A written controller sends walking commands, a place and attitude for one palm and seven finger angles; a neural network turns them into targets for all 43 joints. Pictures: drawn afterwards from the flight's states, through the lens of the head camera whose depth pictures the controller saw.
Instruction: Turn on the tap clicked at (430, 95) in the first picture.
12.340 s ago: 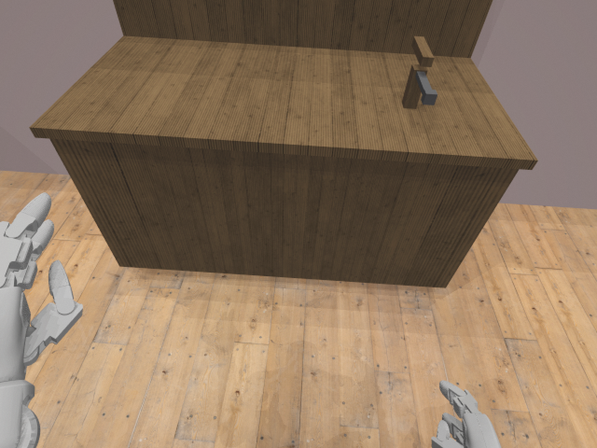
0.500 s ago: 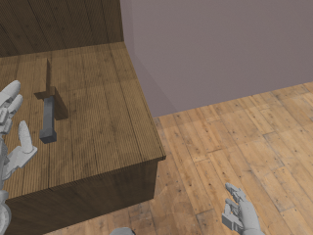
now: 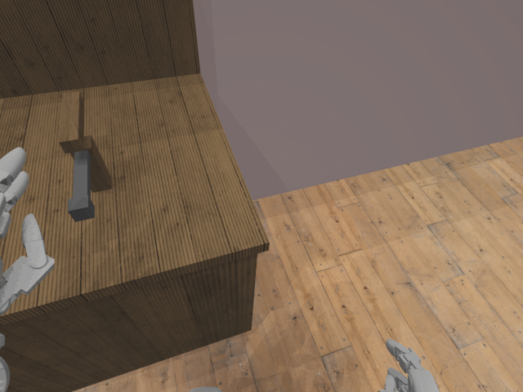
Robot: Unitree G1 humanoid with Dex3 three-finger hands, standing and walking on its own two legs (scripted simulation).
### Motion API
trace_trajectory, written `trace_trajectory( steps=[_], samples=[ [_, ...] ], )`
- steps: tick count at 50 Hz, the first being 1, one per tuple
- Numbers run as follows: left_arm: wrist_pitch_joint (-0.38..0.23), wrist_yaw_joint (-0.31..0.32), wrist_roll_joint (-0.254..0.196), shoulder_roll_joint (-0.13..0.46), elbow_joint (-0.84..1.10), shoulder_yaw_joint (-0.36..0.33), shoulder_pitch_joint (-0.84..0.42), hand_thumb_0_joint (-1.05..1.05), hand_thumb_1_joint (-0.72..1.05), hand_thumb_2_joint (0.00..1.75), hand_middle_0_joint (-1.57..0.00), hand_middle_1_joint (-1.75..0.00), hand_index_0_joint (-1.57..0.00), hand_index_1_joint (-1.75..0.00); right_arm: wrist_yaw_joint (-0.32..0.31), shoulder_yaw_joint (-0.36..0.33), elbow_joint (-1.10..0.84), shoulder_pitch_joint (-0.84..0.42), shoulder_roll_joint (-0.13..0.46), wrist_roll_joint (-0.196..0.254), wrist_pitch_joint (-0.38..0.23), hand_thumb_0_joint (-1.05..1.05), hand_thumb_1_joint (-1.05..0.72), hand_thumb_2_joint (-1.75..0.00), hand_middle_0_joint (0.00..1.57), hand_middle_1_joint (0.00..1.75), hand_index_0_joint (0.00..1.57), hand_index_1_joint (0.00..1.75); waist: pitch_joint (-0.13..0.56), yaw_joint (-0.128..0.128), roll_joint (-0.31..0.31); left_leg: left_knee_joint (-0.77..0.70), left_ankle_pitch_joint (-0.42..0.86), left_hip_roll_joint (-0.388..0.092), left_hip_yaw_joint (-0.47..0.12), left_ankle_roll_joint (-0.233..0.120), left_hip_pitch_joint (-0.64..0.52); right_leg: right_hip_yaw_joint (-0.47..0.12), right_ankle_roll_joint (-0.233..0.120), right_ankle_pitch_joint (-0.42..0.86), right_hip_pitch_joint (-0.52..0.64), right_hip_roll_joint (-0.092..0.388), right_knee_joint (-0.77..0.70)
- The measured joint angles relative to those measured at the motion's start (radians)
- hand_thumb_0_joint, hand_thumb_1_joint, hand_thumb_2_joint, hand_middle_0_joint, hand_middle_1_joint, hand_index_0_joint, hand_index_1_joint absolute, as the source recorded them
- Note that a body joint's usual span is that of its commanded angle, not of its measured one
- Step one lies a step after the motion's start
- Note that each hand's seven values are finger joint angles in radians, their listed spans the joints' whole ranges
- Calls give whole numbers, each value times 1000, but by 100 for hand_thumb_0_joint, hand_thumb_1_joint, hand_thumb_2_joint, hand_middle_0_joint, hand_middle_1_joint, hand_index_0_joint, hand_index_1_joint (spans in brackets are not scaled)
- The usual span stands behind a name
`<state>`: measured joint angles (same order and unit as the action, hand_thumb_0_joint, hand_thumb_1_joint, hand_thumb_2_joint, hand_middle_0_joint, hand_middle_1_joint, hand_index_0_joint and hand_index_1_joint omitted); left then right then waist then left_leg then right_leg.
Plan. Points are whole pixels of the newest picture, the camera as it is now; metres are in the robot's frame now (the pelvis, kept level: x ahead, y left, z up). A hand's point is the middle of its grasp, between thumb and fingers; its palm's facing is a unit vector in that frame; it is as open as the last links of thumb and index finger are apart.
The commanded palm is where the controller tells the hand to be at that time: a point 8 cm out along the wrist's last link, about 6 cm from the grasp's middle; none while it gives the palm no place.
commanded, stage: come to a stop and stand still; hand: left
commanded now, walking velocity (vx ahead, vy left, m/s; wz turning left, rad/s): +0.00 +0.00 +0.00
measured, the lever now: (81, 208) +0.35 +0.31 +0.07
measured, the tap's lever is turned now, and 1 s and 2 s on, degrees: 0 0 0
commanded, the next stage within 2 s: look again from close up in 0.82 s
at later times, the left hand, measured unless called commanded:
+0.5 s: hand (15, 242) +0.23 +0.28 +0.18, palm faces +0.43 -0.82 -0.38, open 7.4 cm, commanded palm +0.17 +0.29 +0.19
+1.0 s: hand (60, 228) +0.25 +0.25 +0.17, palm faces +0.37 -0.85 -0.38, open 7.4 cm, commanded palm +0.19 +0.28 +0.19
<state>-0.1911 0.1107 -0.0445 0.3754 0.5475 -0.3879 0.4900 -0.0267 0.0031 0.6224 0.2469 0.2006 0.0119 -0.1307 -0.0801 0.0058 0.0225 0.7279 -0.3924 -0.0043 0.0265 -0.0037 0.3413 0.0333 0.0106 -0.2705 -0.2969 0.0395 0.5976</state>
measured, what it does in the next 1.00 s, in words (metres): steps on the spot: left foot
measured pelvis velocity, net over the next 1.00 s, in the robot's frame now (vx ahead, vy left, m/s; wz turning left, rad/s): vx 0.02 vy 0.00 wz -0.02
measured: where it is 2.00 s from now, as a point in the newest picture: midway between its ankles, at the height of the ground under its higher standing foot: outside the picture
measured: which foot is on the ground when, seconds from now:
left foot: up 0.00-0.00, down 0.02-1.00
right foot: down 0.00-1.00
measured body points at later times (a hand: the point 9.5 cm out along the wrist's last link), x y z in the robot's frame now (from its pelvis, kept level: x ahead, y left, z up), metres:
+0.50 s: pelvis +0.00 +0.02 +0.01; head +0.02 +0.04 +0.46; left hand +0.20 +0.32 +0.20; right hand +0.16 -0.19 -0.07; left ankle +0.03 +0.10 -0.73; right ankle +0.03 -0.14 -0.73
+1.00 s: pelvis +0.02 +0.00 +0.01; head +0.05 +0.02 +0.46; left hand +0.22 +0.29 +0.19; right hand +0.20 -0.22 -0.06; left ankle +0.03 +0.10 -0.73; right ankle +0.03 -0.14 -0.73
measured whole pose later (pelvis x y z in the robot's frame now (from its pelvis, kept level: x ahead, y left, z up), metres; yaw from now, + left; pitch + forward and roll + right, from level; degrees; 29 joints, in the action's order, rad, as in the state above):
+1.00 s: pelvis +0.02 +0.00 +0.01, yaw -1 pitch -1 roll -1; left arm -0.19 0.11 -0.04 0.36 0.44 -0.35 0.41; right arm -0.03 0.01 0.57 0.19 0.21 0.01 -0.10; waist -0.06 0.03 0.01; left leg 0.48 -0.26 -0.01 0.05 -0.02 0.21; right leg 0.04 0.03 -0.21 -0.19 0.04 0.42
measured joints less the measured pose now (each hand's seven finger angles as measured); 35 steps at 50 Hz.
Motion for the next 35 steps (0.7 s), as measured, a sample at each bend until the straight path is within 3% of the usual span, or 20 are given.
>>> trace_trajectory(
  steps=[2, 4, 6, 8, 12, 15, 18, 21, 27, 31, 35],
  samples=[
    [4, 13, 4, 4, -24, 6, -41, 1, 89, 90, -22, -30, -21, -30, -11, -7, 12, -2, -3, -1, -15, 2, -90, -90, 20, 30, 20, 30, -8, -5, 11, -125, 116, 9, 9, -29, -66, 2, 8, -10, 5, 10, 22],
    [-31, -36, 68, 90, -123, -33, -205, 1, 88, 90, -22, -30, -21, -30, -19, -14, 20, 12, -14, -18, -53, 1, -90, -90, 20, 30, 20, 30, -26, 46, 36, -106, 120, 13, 18, -34, -53, -7, 10, -7, -2, 15, 27],
    [-63, -59, 58, 150, -239, -88, -368, 1, 88, 90, -22, -30, -22, -30, -3, 0, 32, -3, -13, -15, -61, 1, -90, -90, 20, 30, 20, 30, -38, 65, 49, -96, 112, 5, 21, -29, -36, -10, 9, 15, -11, 7, 9],
    [-57, -51, 24, 134, -261, -115, -418, 2, 89, 90, -22, -30, -21, -30, 25, 9, 18, -20, -9, -3, -65, 2, -90, -90, 20, 30, 20, 30, -44, 54, 51, -123, 125, 4, 35, -33, -43, -23, 2, 37, -8, 3, -20],
    [-65, -41, 10, 23, -124, -48, -244, 2, 90, 90, -21, -30, -20, -30, 63, 8, -47, -23, -4, 8, -79, 2, -90, -90, 20, 30, 20, 30, -25, 8, 20, -169, 145, 11, 68, -52, -54, -40, -21, 46, -5, 12, -56],
    [-82, -58, 25, 7, -58, 19, -79, 1, 90, 90, -21, -30, -20, -30, 52, 19, -61, -24, -18, 3, -66, 1, -90, -90, 20, 30, 20, 30, -9, -15, 9, -183, 143, 14, 80, -57, -64, -50, 9, 67, 5, 17, -79],
    [-80, -63, 27, 37, -80, 24, -29, 1, 89, 90, -22, -30, -21, -30, 28, 27, -54, -10, -35, 2, -45, 1, -90, -90, 20, 30, 20, 30, 1, -7, 7, -196, 145, 15, 71, -54, -77, -41, 20, 66, 23, 18, -98],
    [-64, -49, 24, 47, -129, -7, -70, 1, 88, 90, -22, -30, -22, -30, 12, 36, -35, -1, -38, 0, -35, 1, -90, -90, 20, 30, 20, 30, 5, 18, 5, -202, 146, 13, 56, -50, -85, -26, 25, 68, 42, 16, -114],
    [-41, -9, 24, -40, -157, 0, -153, 2, 89, 90, -22, -30, -21, -30, 10, 37, -3, -13, -19, -6, -35, 2, -90, -90, 21, 30, 21, 30, 27, 52, -6, -214, 143, 5, 40, -42, -102, -9, 32, 76, 75, 8, -151],
    [-35, -6, 33, -74, -158, 51, -150, 2, 89, 90, -21, -30, -20, -30, 5, 31, -11, -40, -10, -9, -29, 2, -90, -90, 21, 30, 21, 30, 42, 46, -7, -227, 142, 1, 41, -38, -112, -9, 30, 76, 85, 4, -166],
    [-24, -13, 31, -54, -159, 64, -130, 1, 89, 90, -21, -30, -20, -30, -1, 24, -37, -66, -8, -10, -16, 1, -90, -90, 20, 30, 21, 30, 42, 24, -7, -238, 141, -3, 40, -33, -117, -9, 28, 76, 90, -1, -177]
  ],
)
